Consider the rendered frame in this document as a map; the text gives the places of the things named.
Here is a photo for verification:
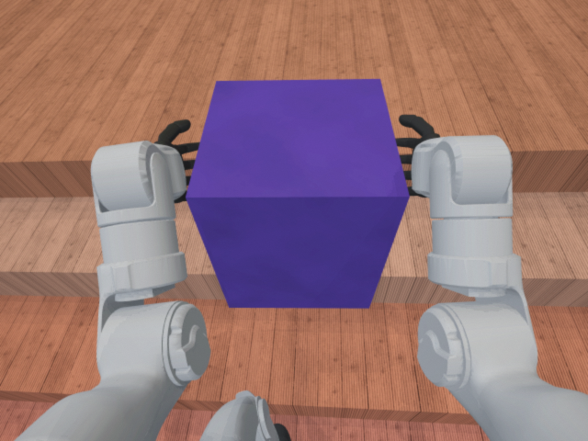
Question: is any left robot forearm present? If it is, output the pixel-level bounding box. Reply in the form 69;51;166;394
91;141;187;374

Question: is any right robot upper arm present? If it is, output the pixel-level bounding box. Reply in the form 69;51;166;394
417;300;588;441

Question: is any left robot upper arm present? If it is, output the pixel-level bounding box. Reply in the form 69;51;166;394
14;300;210;441

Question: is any right robot forearm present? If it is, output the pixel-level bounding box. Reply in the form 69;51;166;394
412;135;537;350

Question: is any right robot hand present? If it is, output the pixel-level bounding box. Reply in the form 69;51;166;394
395;115;440;198

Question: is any left robot hand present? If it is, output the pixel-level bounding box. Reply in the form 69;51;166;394
155;119;200;203

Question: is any robot left thigh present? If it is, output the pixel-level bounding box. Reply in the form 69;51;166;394
199;396;273;441

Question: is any carton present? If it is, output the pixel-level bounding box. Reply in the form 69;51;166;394
186;79;410;309

